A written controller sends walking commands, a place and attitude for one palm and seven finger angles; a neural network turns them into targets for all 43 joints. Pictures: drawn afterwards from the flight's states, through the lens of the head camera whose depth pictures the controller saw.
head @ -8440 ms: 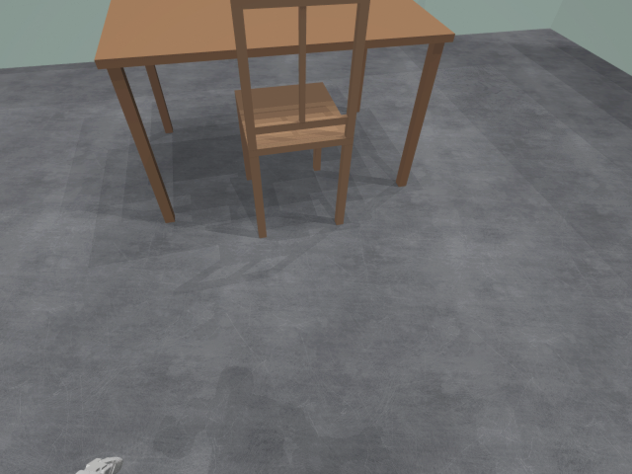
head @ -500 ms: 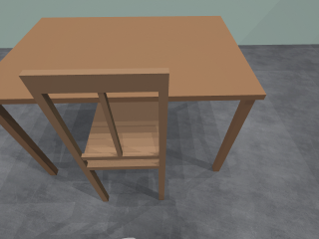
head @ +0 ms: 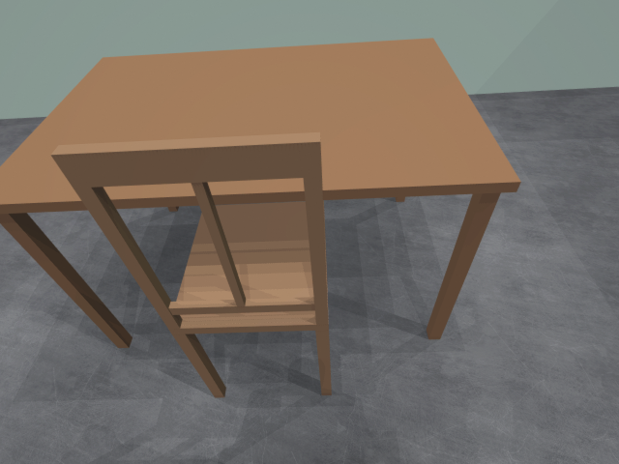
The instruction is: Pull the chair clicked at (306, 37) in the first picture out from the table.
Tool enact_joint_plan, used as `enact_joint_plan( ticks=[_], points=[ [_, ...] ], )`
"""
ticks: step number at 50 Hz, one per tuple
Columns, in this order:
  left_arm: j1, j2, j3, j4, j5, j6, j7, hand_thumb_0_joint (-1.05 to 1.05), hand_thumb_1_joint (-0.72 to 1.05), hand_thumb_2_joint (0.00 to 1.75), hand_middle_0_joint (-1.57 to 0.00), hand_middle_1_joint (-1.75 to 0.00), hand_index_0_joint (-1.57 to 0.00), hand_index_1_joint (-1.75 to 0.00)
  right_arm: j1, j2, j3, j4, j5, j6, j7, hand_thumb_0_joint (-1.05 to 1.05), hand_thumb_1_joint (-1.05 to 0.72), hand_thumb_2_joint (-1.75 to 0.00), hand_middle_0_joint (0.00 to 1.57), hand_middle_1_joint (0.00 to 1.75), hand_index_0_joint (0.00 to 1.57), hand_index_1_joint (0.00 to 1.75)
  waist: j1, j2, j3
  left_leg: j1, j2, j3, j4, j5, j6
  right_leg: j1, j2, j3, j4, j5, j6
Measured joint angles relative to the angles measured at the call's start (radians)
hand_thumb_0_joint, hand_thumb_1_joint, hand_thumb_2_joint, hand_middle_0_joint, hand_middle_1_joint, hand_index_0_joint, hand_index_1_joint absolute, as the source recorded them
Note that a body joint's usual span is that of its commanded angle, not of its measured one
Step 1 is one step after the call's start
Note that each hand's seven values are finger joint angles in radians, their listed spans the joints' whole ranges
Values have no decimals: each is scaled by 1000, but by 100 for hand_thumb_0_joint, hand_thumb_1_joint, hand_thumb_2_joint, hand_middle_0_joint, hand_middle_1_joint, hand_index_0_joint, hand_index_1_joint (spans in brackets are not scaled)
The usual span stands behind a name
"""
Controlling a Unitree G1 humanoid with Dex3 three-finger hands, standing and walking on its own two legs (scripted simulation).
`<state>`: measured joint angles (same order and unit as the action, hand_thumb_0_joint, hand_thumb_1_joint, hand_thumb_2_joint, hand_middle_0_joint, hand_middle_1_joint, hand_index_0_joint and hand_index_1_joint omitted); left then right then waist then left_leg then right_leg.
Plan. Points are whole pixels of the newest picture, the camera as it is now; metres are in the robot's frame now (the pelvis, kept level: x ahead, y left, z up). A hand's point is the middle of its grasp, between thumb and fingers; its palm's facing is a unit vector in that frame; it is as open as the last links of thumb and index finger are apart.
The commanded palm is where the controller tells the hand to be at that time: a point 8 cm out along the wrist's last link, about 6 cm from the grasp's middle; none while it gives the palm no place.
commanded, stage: come to a stop and stand still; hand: left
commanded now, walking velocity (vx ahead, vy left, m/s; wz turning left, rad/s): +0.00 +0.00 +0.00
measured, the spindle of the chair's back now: (223, 251) +0.48 +0.21 -0.05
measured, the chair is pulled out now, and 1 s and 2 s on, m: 0.00 0.00 0.00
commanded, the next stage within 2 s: look again from close up in 0.36 s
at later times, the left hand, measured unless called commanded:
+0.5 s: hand out of the picture -0.01 +0.19 -0.17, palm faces +0.05 -0.98 -0.21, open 7.3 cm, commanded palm none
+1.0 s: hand out of the picture -0.02 +0.19 -0.17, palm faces +0.05 -0.99 -0.13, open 7.4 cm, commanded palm none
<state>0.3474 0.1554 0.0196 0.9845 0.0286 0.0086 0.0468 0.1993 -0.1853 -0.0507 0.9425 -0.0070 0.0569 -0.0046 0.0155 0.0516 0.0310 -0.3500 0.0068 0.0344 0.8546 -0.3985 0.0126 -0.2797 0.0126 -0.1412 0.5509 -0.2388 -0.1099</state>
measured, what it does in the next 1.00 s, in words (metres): steps on the spot: left foot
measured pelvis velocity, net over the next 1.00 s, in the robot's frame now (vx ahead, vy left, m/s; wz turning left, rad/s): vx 0.01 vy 0.04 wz -0.01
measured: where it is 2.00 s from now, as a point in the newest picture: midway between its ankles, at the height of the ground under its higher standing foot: outside the picture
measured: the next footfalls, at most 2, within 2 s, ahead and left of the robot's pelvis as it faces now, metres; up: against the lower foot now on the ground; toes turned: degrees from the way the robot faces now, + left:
left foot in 0.14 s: +0.00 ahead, +0.13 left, +0.00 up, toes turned +4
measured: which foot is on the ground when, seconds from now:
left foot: up 0.00-0.12, down 0.14-1.00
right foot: down 0.00-1.00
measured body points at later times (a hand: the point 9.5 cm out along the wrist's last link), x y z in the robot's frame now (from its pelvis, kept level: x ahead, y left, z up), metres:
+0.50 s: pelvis -0.02 +0.01 +0.01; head -0.02 +0.01 +0.46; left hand -0.01 +0.24 -0.15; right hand -0.10 -0.19 -0.15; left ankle -0.04 +0.12 -0.73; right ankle +0.05 -0.05 -0.73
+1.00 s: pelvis +0.01 +0.04 +0.01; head +0.01 +0.04 +0.46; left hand -0.02 +0.24 -0.15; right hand -0.01 -0.15 -0.16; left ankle -0.04 +0.12 -0.73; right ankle +0.05 -0.05 -0.73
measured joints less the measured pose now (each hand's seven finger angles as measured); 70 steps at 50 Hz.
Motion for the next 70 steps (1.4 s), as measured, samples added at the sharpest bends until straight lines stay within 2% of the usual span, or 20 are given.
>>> enact_joint_plan(
  ticks=[3,7,9,12,18,25,33,45,54,70],
  points=[
    [-18,7,6,-19,0,1,-3,0,90,90,-21,-30,-20,-30,36,7,4,6,-3,-1,0,0,-91,-90,19,30,20,29,-1,-14,-17,48,6,7,-80,-14,3,-8,-1,-9,-22,20,-1],
    [-51,13,11,-23,-7,2,-6,0,90,90,-21,-30,-20,-30,81,10,15,31,-10,-21,-4,0,-91,-90,19,30,20,29,-8,-24,-34,154,11,14,-308,46,12,-38,10,-23,-28,38,3],
    [-74,22,14,-10,-12,6,-7,0,90,90,-21,-30,-20,-30,98,26,24,58,-15,-31,-6,0,-91,-90,19,30,20,29,-10,-57,-25,172,-2,27,-351,87,-4,-39,-2,-10,-32,46,11],
    [-90,15,6,9,-18,6,-16,0,90,90,-20,-30,-20,-30,142,35,36,89,-17,-40,-10,0,-91,-90,19,30,20,29,-14,-64,-27,187,-5,34,-388,119,-11,-20,-1,-2,-75,71,29],
    [-90,10,5,40,-23,-8,-19,0,92,90,-21,-30,-20,-30,200,50,53,152,-17,-38,-15,0,-91,-90,19,30,20,29,-24,-54,-27,189,-5,31,-400,129,-5,-4,2,-5,-116,98,21],
    [-64,1,6,88,-25,-1,-17,0,92,90,-20,-30,-20,-30,234,73,58,188,-19,-43,-18,0,-91,-90,19,30,20,29,-34,-54,-30,171,-6,36,-390,124,2,-18,2,1,-118,101,29],
    [-31,-30,-5,123,-26,-10,-16,0,92,90,-20,-30,-20,-30,230,91,66,203,-16,-57,-24,0,-90,-90,19,30,20,29,-23,-55,-28,174,-17,47,-398,119,15,-23,-7,14,-115,101,39],
    [-7,-71,-27,155,-25,-25,-12,0,91,90,-20,-30,-20,-30,150,99,71,191,-5,-81,-33,0,-90,-90,19,30,20,29,-9,-50,-23,221,-32,58,-430,104,35,8,-17,30,-117,80,64],
    [-13,-63,-28,157,-24,-28,-7,1,91,90,-20,-30,-20,-30,118,81,72,201,-3,-89,-42,1,-91,-90,19,30,20,29,-3,-48,-17,266,-44,62,-451,88,47,36,-26,38,-106,51,81],
    [-45,-35,-22,147,-26,-17,-1,1,92,90,-20,-30,-20,-30,113,79,75,214,-2,-90,-48,0,-91,-90,19,30,20,29,-9,-46,6,308,-55,69,-468,67,62,59,-35,50,-88,16,99]
  ],
)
